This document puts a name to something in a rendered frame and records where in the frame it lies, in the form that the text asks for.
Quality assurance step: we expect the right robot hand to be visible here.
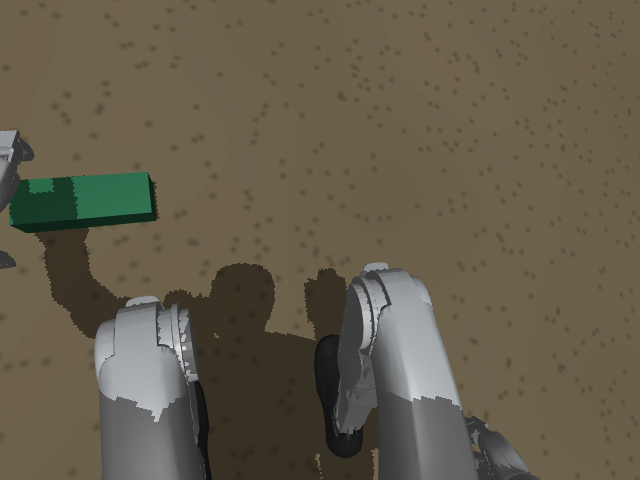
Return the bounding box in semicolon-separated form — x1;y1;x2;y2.
465;416;531;480

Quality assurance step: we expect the left robot foot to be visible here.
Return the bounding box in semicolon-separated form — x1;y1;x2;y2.
194;381;212;480

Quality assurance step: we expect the left robot hand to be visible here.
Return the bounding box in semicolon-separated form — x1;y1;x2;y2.
0;130;34;269

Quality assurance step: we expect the carton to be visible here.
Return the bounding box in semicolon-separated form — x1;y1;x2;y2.
9;172;157;233

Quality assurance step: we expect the right robot foot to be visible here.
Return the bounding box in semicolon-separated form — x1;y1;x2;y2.
314;335;363;458

